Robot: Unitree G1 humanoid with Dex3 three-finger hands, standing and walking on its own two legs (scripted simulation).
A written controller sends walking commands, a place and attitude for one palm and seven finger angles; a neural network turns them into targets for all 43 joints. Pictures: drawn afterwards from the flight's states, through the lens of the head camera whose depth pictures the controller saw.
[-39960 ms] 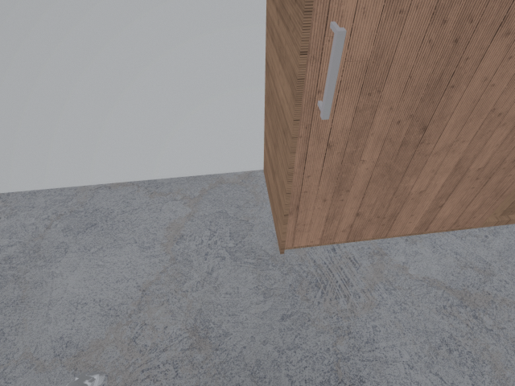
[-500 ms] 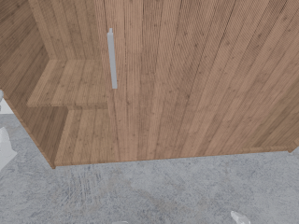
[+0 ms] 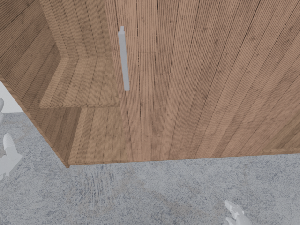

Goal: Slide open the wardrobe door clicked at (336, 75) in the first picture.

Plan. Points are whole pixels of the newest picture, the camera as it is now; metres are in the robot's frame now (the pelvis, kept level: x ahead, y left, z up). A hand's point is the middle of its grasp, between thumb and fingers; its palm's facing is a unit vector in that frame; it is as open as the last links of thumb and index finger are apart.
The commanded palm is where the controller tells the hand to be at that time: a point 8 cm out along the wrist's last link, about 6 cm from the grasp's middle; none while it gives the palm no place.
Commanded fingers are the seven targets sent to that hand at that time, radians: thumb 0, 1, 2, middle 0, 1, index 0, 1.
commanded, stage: stop stepping back and stand still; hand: left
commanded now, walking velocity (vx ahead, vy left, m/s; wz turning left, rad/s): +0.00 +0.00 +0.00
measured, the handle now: (124, 61) +0.60 +0.14 +0.12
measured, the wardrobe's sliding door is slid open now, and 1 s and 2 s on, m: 0.42 0.42 0.42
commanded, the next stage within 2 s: let the arm hang, fingers relaxed in 0.24 s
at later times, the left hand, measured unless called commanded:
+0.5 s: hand (60, 200) +0.18 +0.26 -0.04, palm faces +0.08 -0.89 -0.44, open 7.4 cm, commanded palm none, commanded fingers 0.00 0.90 0.90 -0.20 -0.30 -0.20 -0.30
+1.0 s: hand out of the picture -0.06 +0.19 -0.16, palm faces +0.05 -0.97 -0.23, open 7.3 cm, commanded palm none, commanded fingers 0.00 0.90 0.90 -0.20 -0.30 -0.20 -0.30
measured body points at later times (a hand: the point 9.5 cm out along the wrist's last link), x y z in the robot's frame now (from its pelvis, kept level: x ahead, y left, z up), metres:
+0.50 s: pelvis -0.01 +0.00 +0.00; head +0.01 -0.02 +0.45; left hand +0.17 +0.30 -0.02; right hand +0.16 -0.26 -0.11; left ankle -0.01 +0.11 -0.73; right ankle -0.04 -0.10 -0.73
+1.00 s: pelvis -0.03 +0.00 +0.01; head +0.00 +0.00 +0.46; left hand -0.06 +0.24 -0.14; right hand -0.03 -0.22 -0.15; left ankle -0.01 +0.11 -0.73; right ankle -0.04 -0.10 -0.73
